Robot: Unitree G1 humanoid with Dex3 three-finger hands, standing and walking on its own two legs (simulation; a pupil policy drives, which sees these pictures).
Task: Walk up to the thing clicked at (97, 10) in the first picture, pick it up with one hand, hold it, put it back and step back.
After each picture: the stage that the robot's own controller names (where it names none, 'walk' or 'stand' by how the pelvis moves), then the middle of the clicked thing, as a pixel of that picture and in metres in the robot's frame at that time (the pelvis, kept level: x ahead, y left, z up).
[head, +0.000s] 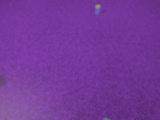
stand; (97, 9) +2.02 -0.24 -0.72
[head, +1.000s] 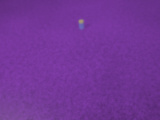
walk; (81, 24) +1.89 +0.13 -0.70
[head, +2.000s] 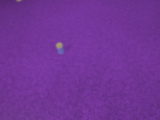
walk; (60, 48) +1.23 +0.35 -0.72
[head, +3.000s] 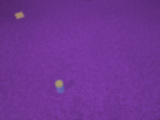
walk; (59, 86) +0.80 +0.27 -0.72
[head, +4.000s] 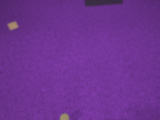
walk; out of the picture +0.47 +0.18 -0.71
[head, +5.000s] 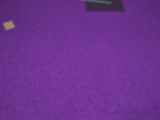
stand; out of the picture +0.36 +0.16 -0.71
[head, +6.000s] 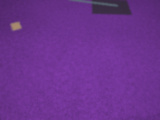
stand; out of the picture +0.36 +0.16 -0.72
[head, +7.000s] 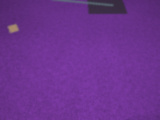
stand; out of the picture +0.38 +0.18 -0.73
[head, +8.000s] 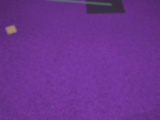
stand; out of the picture +0.37 +0.19 -0.73
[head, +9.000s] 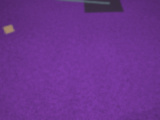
stand; out of the picture +0.36 +0.20 -0.73
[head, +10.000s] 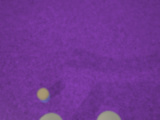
go down; (44, 95) +0.39 +0.19 -0.55
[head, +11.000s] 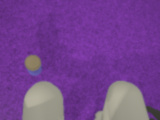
go down; (33, 65) +0.44 +0.21 -0.31
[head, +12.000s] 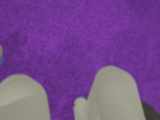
close in; out of the picture +0.43 +0.24 -0.25
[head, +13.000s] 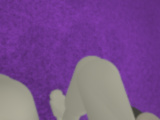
close; out of the picture +0.42 +0.26 -0.22
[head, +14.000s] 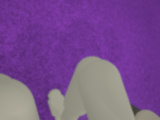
close; out of the picture +0.41 +0.27 -0.23
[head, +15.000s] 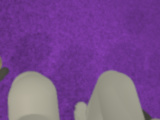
lift; out of the picture +0.34 +0.27 -0.14
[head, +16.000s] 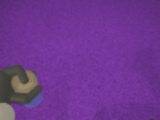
lift; (28, 89) +0.32 +0.18 +0.01
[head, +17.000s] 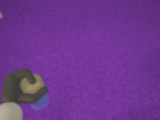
hold; (36, 92) +0.32 +0.17 -0.01
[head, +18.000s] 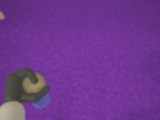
hold; (37, 91) +0.33 +0.17 -0.01
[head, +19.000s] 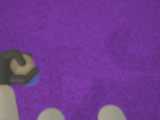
crouch; (26, 71) +0.39 +0.19 -0.07
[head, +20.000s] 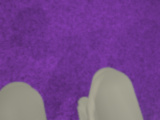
lower; out of the picture +0.45 +0.26 -0.15
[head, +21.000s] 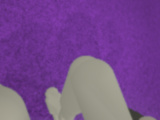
lower; out of the picture +0.43 +0.28 -0.23
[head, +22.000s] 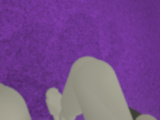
lower; out of the picture +0.43 +0.29 -0.23
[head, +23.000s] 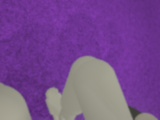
lower; out of the picture +0.43 +0.28 -0.23
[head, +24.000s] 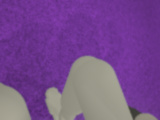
lower; out of the picture +0.43 +0.29 -0.23
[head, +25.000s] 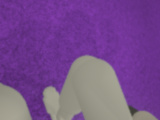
open; out of the picture +0.43 +0.27 -0.23
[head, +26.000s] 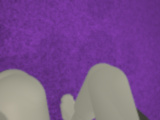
stand; out of the picture +0.42 +0.26 -0.25
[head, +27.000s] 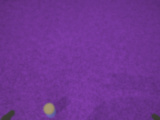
stand; (49, 110) +0.39 +0.19 -0.59
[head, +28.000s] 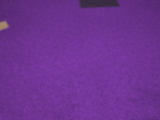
stand; out of the picture +0.39 +0.19 -0.66
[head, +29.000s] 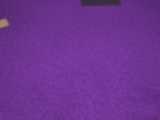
stand; out of the picture +0.38 +0.18 -0.67
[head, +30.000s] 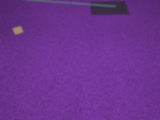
stand; out of the picture +0.41 +0.18 -0.72
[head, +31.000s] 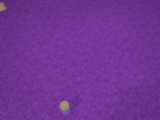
walk; (65, 107) +0.45 +0.15 -0.70
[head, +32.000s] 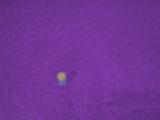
walk; (62, 79) +0.69 +0.17 -0.70
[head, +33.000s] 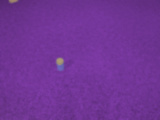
stand; (60, 64) +0.98 +0.22 -0.70
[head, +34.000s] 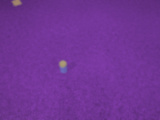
stand; (63, 67) +0.98 +0.19 -0.72
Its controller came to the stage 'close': yes
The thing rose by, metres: 0.71
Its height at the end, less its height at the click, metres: +0.00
